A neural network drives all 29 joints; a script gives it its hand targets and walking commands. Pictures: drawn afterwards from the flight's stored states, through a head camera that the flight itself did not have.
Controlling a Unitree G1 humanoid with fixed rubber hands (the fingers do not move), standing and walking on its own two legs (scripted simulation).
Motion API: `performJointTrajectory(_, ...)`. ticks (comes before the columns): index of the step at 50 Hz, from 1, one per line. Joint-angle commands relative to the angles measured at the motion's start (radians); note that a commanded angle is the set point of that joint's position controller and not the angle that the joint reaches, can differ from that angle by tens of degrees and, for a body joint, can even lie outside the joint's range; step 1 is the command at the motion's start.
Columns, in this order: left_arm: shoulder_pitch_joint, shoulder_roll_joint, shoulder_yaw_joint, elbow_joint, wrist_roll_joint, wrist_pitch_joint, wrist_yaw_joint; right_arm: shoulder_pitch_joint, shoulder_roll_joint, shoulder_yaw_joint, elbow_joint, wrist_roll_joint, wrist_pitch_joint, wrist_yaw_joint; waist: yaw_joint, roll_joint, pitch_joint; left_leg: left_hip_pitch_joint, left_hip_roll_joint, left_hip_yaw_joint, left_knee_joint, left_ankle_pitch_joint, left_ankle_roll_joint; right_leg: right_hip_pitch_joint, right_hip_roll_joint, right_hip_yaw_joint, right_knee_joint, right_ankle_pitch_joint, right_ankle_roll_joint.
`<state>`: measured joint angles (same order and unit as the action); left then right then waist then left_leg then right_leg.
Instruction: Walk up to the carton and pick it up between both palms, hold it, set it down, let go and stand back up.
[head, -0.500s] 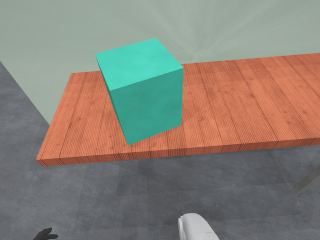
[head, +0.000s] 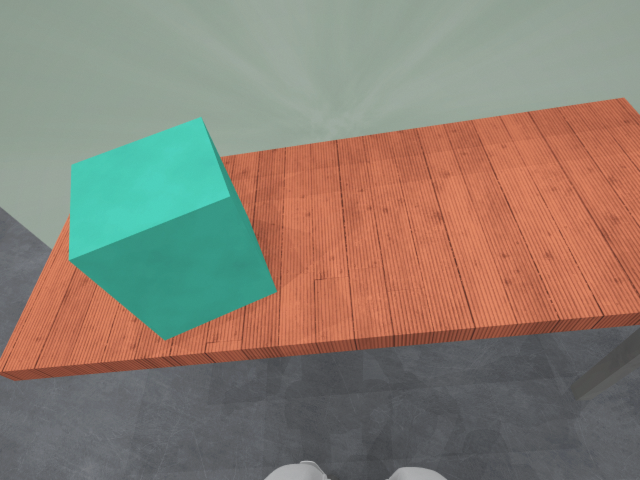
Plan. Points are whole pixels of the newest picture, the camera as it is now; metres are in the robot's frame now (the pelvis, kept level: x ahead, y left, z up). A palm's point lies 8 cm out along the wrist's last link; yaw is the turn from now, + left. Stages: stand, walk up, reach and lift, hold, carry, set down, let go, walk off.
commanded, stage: walk up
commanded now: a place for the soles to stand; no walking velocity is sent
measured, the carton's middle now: (182, 233) +0.49 +0.25 +0.00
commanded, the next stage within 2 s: none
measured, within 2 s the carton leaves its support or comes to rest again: neither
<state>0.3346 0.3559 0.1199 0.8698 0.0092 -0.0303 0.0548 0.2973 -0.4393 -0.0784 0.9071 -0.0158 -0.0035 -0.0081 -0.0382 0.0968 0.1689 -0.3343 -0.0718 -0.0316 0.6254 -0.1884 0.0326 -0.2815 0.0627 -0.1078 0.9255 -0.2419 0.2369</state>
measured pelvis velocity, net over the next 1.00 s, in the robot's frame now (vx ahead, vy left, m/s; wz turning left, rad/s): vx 0.09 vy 0.11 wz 0.13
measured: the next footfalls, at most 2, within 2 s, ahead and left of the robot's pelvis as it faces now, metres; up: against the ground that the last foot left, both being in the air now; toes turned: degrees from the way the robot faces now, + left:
left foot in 0.02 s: +0.12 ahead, +0.10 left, +0.00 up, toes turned -3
right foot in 0.16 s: +0.07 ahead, -0.17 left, +0.00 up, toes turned +0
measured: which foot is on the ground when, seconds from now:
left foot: up 0.00-0.00, down 0.02-0.18, up 0.20-0.64, down 0.66-1.00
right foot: up 0.00-0.14, down 0.16-0.68, up 0.70-1.00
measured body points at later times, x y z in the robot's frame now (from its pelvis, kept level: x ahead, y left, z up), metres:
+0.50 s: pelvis +0.05 -0.03 -0.05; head +0.10 -0.11 +0.39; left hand +0.07 +0.30 -0.11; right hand +0.17 -0.35 -0.21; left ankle +0.10 +0.13 -0.68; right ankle +0.03 -0.17 -0.73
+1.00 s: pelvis +0.09 +0.11 -0.02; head +0.12 +0.13 +0.42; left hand +0.11 +0.44 -0.14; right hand +0.24 -0.20 -0.11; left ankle +0.14 +0.17 -0.73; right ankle +0.11 -0.06 -0.65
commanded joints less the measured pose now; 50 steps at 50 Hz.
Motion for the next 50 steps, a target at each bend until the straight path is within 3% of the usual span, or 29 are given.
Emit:
performJointTrajectory(1, 0.156, 0.247, 0.059, -0.079, -0.035, -0.046, 0.042, -0.261, -0.145, -0.084, -0.179, -0.038, 0.068, -0.018, 0.114, -0.113, -0.086, -0.521, 0.217, -0.264, 0.059, 0.166, 0.217, 0.176, -0.21, 0.522, 0.613, -0.551, -0.36)
performJointTrajectory(2, 0.266, 0.267, 0.066, -0.061, -0.056, -0.05, 0.038, -0.43, -0.199, -0.075, -0.237, -0.073, 0.054, -0.006, 0.228, -0.083, -0.021, -0.713, 0.239, -0.267, 0.011, 0.124, 0.198, 0.256, -0.268, 0.602, 0.345, -0.612, -0.378)
performJointTrajectory(3, 0.302, 0.246, 0.055, -0.042, -0.059, -0.035, 0.039, -0.495, -0.236, -0.075, -0.257, -0.085, 0.041, 0.009, 0.256, 0.045, 0.069, -0.851, 0.297, -0.336, -0.055, -0.031, 0.181, 0.362, -0.275, 0.459, -0.002, -0.471, -0.378)
performJointTrajectory(4, 0.287, 0.259, 0.06, -0.014, -0.036, -0.037, 0.04, -0.456, -0.205, -0.065, -0.232, -0.07, 0.033, 0.027, 0.221, 0.043, 0.051, -0.741, 0.234, -0.298, -0.03, -0.099, 0.149, 0.352, -0.205, 0.306, -0.142, -0.32, -0.311)
performJointTrajectory(5, 0.252, 0.27, 0.062, 0.007, -0.027, -0.043, 0.048, -0.363, -0.156, -0.044, -0.218, -0.059, 0.037, 0.038, 0.158, -0.022, 0.028, -0.577, 0.158, -0.261, 0.035, -0.1, 0.127, 0.296, -0.18, 0.231, -0.315, -0.145, -0.233)
performJointTrajectory(6, 0.219, 0.262, 0.057, 0.01, -0.021, -0.048, 0.057, -0.236, -0.133, -0.037, -0.197, -0.055, 0.045, 0.042, 0.126, -0.167, -0.003, -0.448, 0.078, -0.183, 0.218, -0.244, 0.107, 0.251, -0.182, 0.222, -0.485, -0.008, -0.189)
performJointTrajectory(7, 0.161, 0.258, 0.044, -0.005, 0.004, -0.05, 0.058, -0.099, -0.103, -0.041, -0.158, -0.047, 0.056, 0.041, 0.082, -0.326, -0.029, -0.399, -0.039, -0.103, 0.443, -0.386, 0.079, 0.223, -0.162, 0.198, -0.474, 0.062, -0.15)
performJointTrajectory(8, 0.127, 0.318, 0.054, -0.036, 0.028, -0.05, 0.064, -0.02, -0.078, -0.039, -0.159, -0.051, 0.069, 0.042, 0.041, -0.403, -0.071, -0.47, -0.046, -0.14, 0.617, -0.432, 0.03, 0.164, -0.309, 0.4, -0.413, 0.063, -0.206)
performJointTrajectory(9, 0.021, 0.378, 0.06, -0.084, 0.031, -0.044, 0.072, 0.038, -0.115, -0.052, -0.157, -0.054, 0.08, 0.042, -0.018, -0.339, -0.069, -0.482, -0.003, -0.155, 0.668, -0.371, 0.0, 0.057, -0.456, 0.59, -0.522, -0.129, -0.297)
performJointTrajectory(10, -0.021, 0.447, 0.079, -0.1, 0.022, -0.045, 0.078, -0.072, -0.182, -0.077, -0.17, -0.051, 0.084, 0.044, 0.032, -0.345, -0.046, -0.498, 0.012, -0.188, 0.72, -0.356, -0.009, -0.004, -0.588, 0.829, -0.68, -0.269, -0.408)
performJointTrajectory(11, -0.055, 0.457, 0.087, -0.109, 0.015, -0.053, 0.085, -0.117, -0.215, -0.088, -0.168, -0.057, 0.078, 0.042, 0.024, -0.337, -0.007, -0.538, 0.043, -0.219, 0.721, -0.319, -0.016, 0.029, -0.597, 0.848, -0.665, -0.25, -0.431)
performJointTrajectory(14, 0.001, 0.366, 0.068, -0.08, 0.005, -0.056, 0.096, -0.087, -0.182, -0.086, -0.148, -0.047, 0.076, 0.048, 0.029, -0.318, -0.027, -0.513, 0.053, -0.155, 0.672, -0.254, 0.004, 0.142, -0.435, 0.472, -0.418, 0.338, -0.275)
performJointTrajectory(15, 0.043, 0.351, 0.063, -0.073, 0.004, -0.056, 0.095, -0.104, -0.161, -0.083, -0.166, -0.049, 0.076, 0.051, 0.043, -0.313, -0.059, -0.5, 0.046, -0.125, 0.677, -0.234, 0.011, 0.173, -0.391, 0.405, -0.367, 0.489, -0.258)
performJointTrajectory(17, 0.133, 0.347, 0.062, -0.05, -0.004, -0.06, 0.094, -0.174, -0.121, -0.074, -0.206, -0.048, 0.078, 0.055, 0.087, -0.357, -0.083, -0.496, 0.024, -0.083, 0.689, -0.189, 0.019, 0.209, -0.307, 0.34, -0.343, 0.583, -0.187)
performJointTrajectory(18, 0.146, 0.352, 0.065, -0.044, -0.002, -0.06, 0.093, -0.194, -0.104, -0.071, -0.219, -0.039, 0.079, 0.054, 0.091, -0.378, -0.097, -0.494, 0.015, -0.072, 0.672, -0.192, 0.02, 0.218, -0.29, 0.325, -0.351, 0.588, -0.167)
performJointTrajectory(20, 0.121, 0.358, 0.063, -0.052, 0.002, -0.06, 0.09, -0.228, -0.1, -0.067, -0.232, -0.031, 0.079, 0.052, 0.088, -0.359, -0.099, -0.521, 0.027, -0.039, 0.6, -0.187, 0.015, 0.235, -0.306, 0.332, -0.364, 0.567, -0.191)
performJointTrajectory(25, 0.075, 0.404, 0.061, -0.065, 0.019, -0.062, 0.091, -0.287, -0.128, -0.075, -0.254, -0.04, 0.08, 0.053, 0.075, -0.375, -0.092, -0.564, 0.12, -0.001, 0.454, -0.276, 0.009, 0.266, -0.456, 0.378, -0.336, 0.501, -0.417)
performJointTrajectory(26, 0.065, 0.412, 0.06, -0.07, 0.021, -0.064, 0.092, -0.282, -0.138, -0.078, -0.252, -0.041, 0.078, 0.058, 0.069, -0.383, -0.097, -0.564, 0.136, -0.013, 0.445, -0.278, 0.012, 0.277, -0.479, 0.382, -0.326, 0.483, -0.44)
performJointTrajectory(29, 0.008, 0.436, 0.062, -0.084, 0.02, -0.068, 0.092, -0.245, -0.156, -0.09, -0.245, -0.041, 0.065, 0.075, 0.033, -0.378, -0.128, -0.435, 0.154, -0.002, 0.31, -0.265, 0.029, 0.232, -0.504, 0.357, -0.295, 0.463, -0.452)
performJointTrajectory(30, -0.061, 0.437, 0.059, -0.101, 0.015, -0.069, 0.087, -0.153, -0.167, -0.099, -0.222, -0.04, 0.058, 0.079, -0.035, -0.358, -0.178, -0.251, 0.136, 0.012, 0.21, -0.207, 0.053, 0.134, -0.468, 0.29, -0.229, 0.49, -0.42)
performJointTrajectory(31, -0.143, 0.416, 0.045, -0.118, 0.007, -0.066, 0.078, 0.009, -0.184, -0.113, -0.17, -0.038, 0.049, 0.078, -0.141, -0.24, -0.253, 0.053, 0.086, 0.037, 0.067, -0.139, 0.086, -0.027, -0.367, 0.161, -0.032, 0.486, -0.356)
performJointTrajectory(32, -0.081, 0.329, 0.022, -0.112, 0.004, -0.066, 0.078, 0.168, -0.252, -0.141, -0.129, -0.053, 0.043, 0.067, -0.194, 0.0, -0.367, 0.296, 0.069, -0.115, 0.012, -0.131, 0.146, -0.169, -0.237, 0.081, 0.359, 0.351, -0.291)
performJointTrajectory(33, -0.043, 0.213, -0.004, -0.126, -0.008, -0.067, 0.084, 0.123, -0.326, -0.146, -0.155, -0.055, 0.039, 0.053, -0.157, 0.312, -0.339, 0.371, 0.193, -0.491, -0.09, 0.12, 0.198, -0.42, -0.048, 0.084, 0.474, -0.309, -0.246)
performJointTrajectory(34, -0.017, 0.224, -0.01, -0.116, -0.021, -0.058, 0.093, 0.045, -0.31, -0.143, -0.176, -0.039, 0.043, 0.048, -0.107, 0.236, -0.319, 0.35, 0.241, -0.638, -0.123, 0.139, 0.248, -0.469, -0.026, 0.112, 0.467, -0.465, -0.254)
performJointTrajectory(35, -0.047, 0.284, -0.001, -0.099, -0.015, -0.052, 0.09, 0.017, -0.292, -0.138, -0.18, -0.024, 0.047, 0.047, -0.114, 0.165, -0.299, 0.271, 0.279, -0.688, -0.21, 0.025, 0.273, -0.446, -0.038, 0.112, 0.484, -0.458, -0.257)
performJointTrajectory(38, -0.014, 0.278, 0.0, -0.058, -0.016, -0.035, 0.073, -0.061, -0.235, -0.119, -0.199, -0.035, 0.054, 0.033, -0.062, 0.121, -0.152, 0.128, 0.226, -0.574, -0.23, -0.097, 0.143, -0.417, -0.103, 0.132, 0.438, -0.341, -0.266)
performJointTrajectory(40, 0.014, 0.279, 0.008, -0.044, -0.018, -0.028, 0.062, -0.082, -0.204, -0.104, -0.191, -0.029, 0.045, 0.025, -0.035, 0.098, -0.114, 0.089, 0.217, -0.511, -0.241, -0.175, 0.093, -0.392, -0.127, 0.141, 0.373, -0.28, -0.27)
performJointTrajectory(46, -0.015, 0.274, 0.021, -0.041, -0.014, -0.005, 0.038, -0.1, -0.175, -0.087, -0.195, -0.019, 0.024, 0.022, -0.02, -0.016, -0.092, 0.094, 0.207, -0.426, -0.308, -0.27, 0.029, -0.383, -0.111, 0.174, 0.252, -0.175, -0.248)
performJointTrajectory(50, -0.02, 0.274, 0.017, -0.037, -0.018, 0.007, 0.033, -0.104, -0.185, -0.091, -0.189, -0.025, 0.022, 0.023, -0.022, 0.036, -0.06, 0.099, 0.181, -0.418, -0.356, -0.34, -0.031, -0.393, -0.106, 0.19, 0.221, -0.142, -0.239)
